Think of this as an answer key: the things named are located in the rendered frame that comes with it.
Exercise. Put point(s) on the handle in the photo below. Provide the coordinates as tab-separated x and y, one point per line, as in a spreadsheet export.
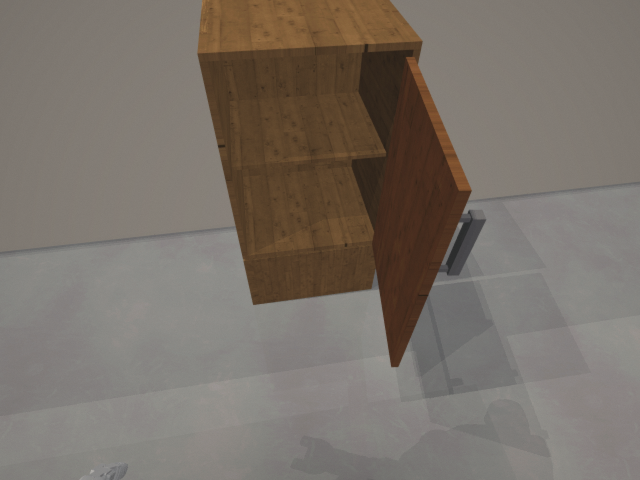
473	223

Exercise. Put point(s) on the cupboard door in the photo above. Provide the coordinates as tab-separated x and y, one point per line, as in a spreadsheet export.
423	196

